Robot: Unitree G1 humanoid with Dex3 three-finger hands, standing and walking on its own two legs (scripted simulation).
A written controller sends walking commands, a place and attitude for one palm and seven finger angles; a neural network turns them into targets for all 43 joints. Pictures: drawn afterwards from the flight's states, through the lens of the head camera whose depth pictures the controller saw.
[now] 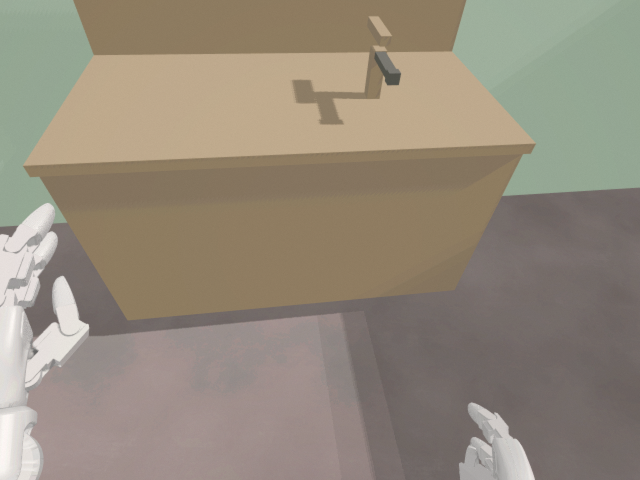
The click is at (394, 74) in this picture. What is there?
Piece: tap's lever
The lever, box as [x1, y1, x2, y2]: [385, 69, 400, 84]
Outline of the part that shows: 387,69 385,77 386,83 398,84 400,72 398,69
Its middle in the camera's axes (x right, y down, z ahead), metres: +0.17 -0.38 +0.90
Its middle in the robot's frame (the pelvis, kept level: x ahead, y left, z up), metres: +0.95 -0.10 +0.08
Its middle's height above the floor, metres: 0.86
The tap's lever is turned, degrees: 0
